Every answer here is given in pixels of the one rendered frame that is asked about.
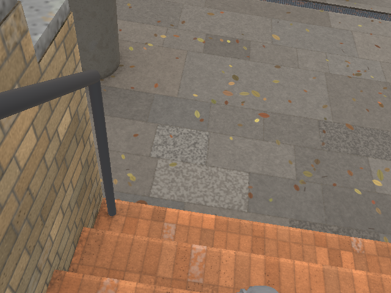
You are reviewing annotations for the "stairs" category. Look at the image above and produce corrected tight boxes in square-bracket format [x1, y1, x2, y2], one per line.
[46, 198, 391, 293]

